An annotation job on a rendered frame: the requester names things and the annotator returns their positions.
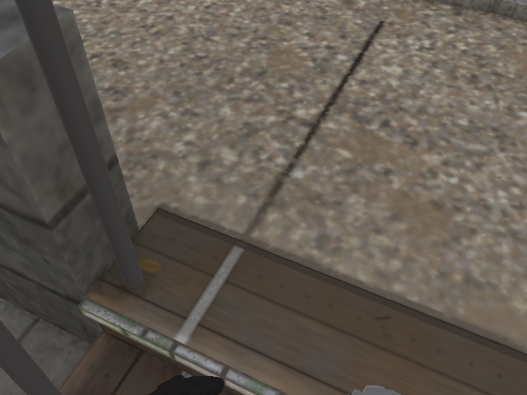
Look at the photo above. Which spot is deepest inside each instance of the robot left hand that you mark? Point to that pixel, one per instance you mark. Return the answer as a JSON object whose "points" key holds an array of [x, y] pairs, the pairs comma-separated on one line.
{"points": [[196, 385]]}

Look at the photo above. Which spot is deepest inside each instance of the right robot shin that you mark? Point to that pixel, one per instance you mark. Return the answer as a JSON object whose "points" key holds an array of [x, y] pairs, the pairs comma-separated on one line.
{"points": [[371, 386]]}

